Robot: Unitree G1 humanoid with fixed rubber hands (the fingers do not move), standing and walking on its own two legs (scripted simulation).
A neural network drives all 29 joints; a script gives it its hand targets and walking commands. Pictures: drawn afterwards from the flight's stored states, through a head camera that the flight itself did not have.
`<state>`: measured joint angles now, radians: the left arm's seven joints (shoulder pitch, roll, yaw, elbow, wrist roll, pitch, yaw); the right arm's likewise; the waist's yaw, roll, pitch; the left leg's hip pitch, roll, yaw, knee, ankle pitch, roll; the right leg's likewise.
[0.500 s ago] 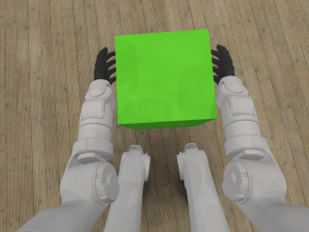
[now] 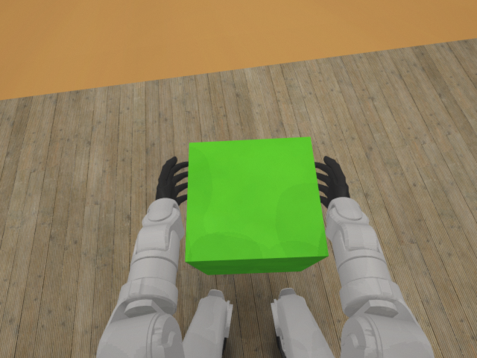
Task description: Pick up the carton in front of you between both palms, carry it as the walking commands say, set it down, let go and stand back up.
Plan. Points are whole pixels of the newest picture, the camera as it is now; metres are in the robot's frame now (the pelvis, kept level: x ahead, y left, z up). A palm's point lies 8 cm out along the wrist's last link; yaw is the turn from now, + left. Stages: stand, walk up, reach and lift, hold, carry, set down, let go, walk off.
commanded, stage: reach and lift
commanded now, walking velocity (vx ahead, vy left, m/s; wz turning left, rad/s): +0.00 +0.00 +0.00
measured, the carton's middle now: (252, 215) +0.37 +0.00 -0.11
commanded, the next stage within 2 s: hold in 1.64 s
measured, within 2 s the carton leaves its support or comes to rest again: neither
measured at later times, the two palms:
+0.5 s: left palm (134, 182) +0.34 +0.15 +0.11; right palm (373, 182) +0.34 -0.15 +0.11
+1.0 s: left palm (118, 177) +0.33 +0.15 +0.15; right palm (390, 177) +0.32 -0.15 +0.15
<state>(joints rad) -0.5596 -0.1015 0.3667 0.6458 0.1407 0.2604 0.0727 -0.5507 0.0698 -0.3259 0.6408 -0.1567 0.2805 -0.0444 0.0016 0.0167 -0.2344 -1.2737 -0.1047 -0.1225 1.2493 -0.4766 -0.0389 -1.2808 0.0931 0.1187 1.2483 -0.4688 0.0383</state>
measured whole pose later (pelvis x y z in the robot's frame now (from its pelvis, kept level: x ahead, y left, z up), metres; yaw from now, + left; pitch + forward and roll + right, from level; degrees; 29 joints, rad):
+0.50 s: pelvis +0.05 +0.00 +0.11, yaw +0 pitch +7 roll +0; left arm -0.25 -0.15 0.27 0.46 0.18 0.42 0.05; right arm -0.23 0.13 -0.24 0.45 -0.18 0.43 -0.03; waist 0.00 0.01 -0.14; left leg -0.42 -0.06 -0.15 0.59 -0.29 -0.01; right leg -0.42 0.06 0.14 0.59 -0.29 0.02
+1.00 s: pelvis +0.03 +0.00 +0.12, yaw +0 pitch -4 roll +0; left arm -0.34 -0.17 0.32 0.40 0.29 0.60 -0.01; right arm -0.32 0.16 -0.29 0.38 -0.29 0.62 0.01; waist 0.00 0.01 0.01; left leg -0.18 -0.05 -0.15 0.47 -0.22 -0.01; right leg -0.18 0.05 0.14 0.46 -0.21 0.01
